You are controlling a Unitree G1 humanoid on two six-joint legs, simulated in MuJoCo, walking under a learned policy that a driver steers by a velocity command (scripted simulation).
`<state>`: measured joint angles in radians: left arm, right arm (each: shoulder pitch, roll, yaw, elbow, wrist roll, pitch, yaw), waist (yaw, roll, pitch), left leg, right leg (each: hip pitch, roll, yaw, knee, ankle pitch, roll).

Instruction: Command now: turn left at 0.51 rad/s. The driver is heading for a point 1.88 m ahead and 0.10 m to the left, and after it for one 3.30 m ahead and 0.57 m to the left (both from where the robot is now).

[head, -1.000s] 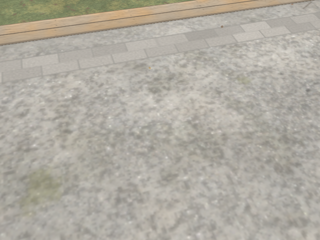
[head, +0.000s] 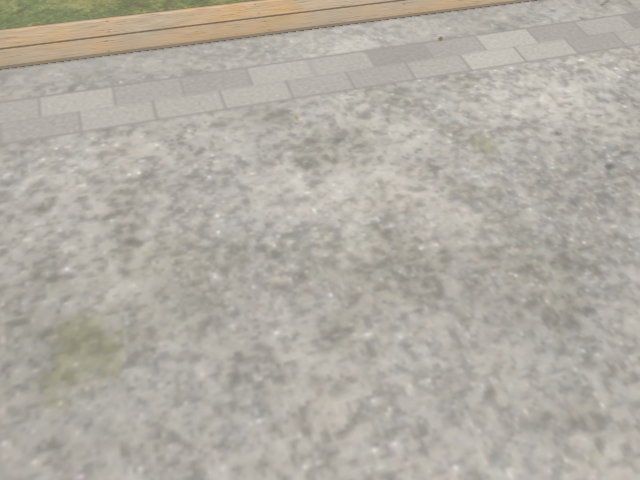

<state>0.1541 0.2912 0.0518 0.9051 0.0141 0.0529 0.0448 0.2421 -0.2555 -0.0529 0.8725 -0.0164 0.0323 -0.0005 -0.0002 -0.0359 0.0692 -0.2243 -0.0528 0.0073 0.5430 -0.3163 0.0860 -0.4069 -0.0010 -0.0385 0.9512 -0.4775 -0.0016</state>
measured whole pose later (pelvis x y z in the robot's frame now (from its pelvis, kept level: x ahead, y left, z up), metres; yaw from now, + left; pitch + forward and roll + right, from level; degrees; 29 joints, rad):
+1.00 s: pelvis +0.19 +0.04 -0.01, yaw +19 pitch +2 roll +0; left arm 0.51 0.21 0.02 1.04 0.02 -0.08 0.01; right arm -0.01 -0.24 -0.01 0.81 -0.03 -0.04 0.04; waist 0.09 0.01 0.05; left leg -0.49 -0.02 0.06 0.55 -0.17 0.06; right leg 0.12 0.03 0.07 0.26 -0.41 -0.04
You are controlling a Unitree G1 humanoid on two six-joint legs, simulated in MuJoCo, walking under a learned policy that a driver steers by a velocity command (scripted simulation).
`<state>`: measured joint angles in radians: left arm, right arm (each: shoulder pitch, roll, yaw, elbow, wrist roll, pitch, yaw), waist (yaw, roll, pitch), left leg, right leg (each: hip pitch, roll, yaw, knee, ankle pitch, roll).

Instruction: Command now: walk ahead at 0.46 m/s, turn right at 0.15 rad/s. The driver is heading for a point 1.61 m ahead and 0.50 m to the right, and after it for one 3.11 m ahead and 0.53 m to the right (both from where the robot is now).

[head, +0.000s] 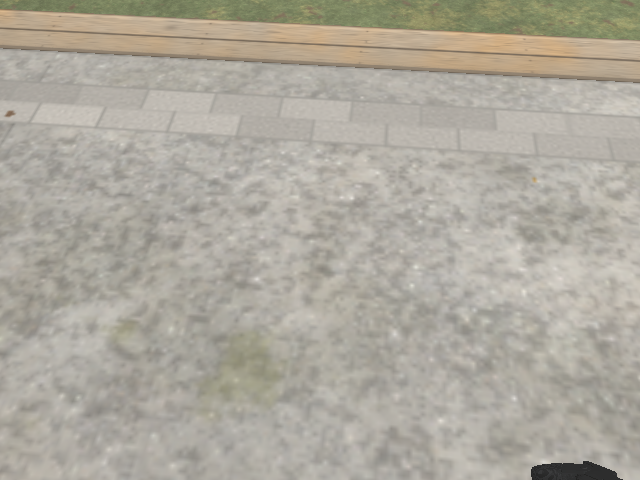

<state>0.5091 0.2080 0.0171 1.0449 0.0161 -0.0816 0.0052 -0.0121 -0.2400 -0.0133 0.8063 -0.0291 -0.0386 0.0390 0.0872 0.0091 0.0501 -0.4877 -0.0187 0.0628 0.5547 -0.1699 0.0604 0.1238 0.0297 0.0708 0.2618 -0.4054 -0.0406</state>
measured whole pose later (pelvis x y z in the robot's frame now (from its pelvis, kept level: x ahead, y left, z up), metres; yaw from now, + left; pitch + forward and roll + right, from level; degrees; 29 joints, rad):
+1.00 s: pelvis +0.52 -0.10 +0.01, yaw -32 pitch +2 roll +0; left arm 0.45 0.27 0.07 0.89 0.01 -0.05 0.01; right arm 0.02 -0.26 -0.01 0.72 -0.04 -0.02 0.03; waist 0.10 0.04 0.04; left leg -0.65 0.07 -0.03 0.69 -0.05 -0.04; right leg 0.01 0.15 0.18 0.29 -0.31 -0.13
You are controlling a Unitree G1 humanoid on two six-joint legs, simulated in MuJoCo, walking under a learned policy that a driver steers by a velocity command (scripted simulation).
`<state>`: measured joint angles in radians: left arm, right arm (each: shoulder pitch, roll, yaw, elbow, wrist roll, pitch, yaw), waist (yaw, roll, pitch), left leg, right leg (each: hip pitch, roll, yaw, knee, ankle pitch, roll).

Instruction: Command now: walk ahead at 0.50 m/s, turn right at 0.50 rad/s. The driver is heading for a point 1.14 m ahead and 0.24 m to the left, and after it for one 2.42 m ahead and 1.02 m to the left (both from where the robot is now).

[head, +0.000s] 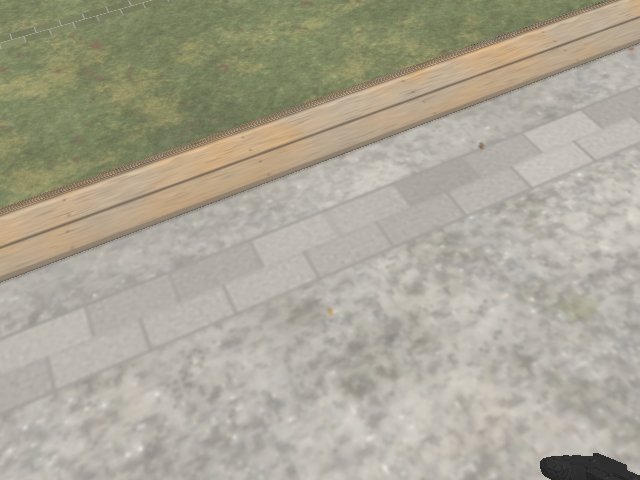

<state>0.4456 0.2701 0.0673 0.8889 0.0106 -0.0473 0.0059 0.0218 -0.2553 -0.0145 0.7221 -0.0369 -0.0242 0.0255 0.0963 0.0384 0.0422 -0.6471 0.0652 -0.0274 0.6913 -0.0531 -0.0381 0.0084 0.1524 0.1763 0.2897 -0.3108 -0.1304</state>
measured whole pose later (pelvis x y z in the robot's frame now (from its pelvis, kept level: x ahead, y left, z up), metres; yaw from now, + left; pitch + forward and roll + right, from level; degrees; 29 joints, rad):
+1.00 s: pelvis +0.50 +0.00 +0.00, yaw +12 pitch +1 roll -1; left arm 0.41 0.23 0.04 0.91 0.02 -0.09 0.01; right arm 0.11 -0.26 -0.06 0.76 -0.04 0.01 0.07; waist 0.05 0.04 0.03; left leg -0.64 0.08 0.04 0.78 -0.05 0.05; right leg 0.03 0.01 -0.25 0.24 -0.29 -0.02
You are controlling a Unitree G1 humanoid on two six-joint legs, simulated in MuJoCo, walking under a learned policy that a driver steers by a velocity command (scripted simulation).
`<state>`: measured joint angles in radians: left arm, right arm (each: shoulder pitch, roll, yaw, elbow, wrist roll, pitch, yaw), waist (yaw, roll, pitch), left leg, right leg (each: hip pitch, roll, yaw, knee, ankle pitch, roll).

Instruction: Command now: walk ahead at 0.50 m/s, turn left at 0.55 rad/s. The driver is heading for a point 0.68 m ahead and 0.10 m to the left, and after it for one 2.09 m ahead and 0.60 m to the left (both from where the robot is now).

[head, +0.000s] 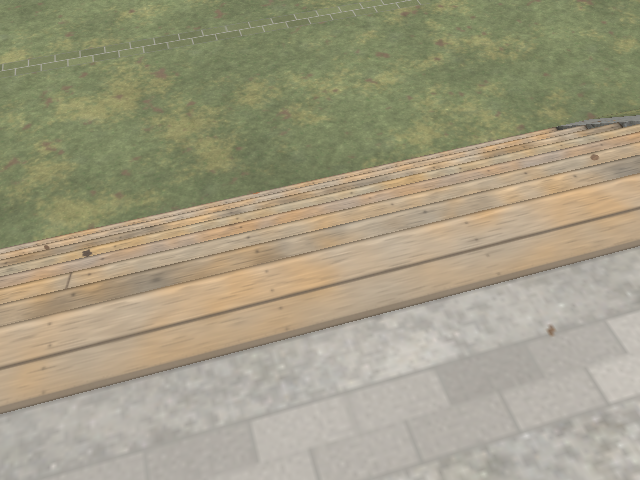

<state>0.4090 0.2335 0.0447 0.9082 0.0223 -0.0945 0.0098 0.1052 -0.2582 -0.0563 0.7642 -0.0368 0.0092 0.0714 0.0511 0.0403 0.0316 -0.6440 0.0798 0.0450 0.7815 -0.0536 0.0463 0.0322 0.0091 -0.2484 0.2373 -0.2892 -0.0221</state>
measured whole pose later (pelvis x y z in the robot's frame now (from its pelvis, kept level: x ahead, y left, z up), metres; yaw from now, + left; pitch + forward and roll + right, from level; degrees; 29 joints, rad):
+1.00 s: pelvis +0.52 +0.11 +0.01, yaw +25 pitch +1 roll -1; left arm 0.43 0.23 0.03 0.87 0.01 -0.07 -0.01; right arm 0.18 -0.26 -0.03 0.74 -0.04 -0.01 0.03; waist 0.04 0.05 0.02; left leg -0.61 0.06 -0.04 0.88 -0.16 0.02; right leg -0.08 0.07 -0.06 0.28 -0.21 -0.07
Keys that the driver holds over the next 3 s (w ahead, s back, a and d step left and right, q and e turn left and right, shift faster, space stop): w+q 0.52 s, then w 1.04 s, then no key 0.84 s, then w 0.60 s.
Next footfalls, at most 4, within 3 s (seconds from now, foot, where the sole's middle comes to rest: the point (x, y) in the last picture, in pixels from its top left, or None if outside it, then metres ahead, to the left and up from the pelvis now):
0.12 left None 0.22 0.10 -0.78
0.66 right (339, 439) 0.56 0.03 -0.78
1.20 left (220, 373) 0.70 0.31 -0.78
1.68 right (261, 302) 0.90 0.24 -0.78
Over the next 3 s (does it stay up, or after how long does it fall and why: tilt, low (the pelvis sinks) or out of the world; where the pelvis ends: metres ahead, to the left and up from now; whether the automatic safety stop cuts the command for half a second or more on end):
stays up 0.90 0.36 -0.02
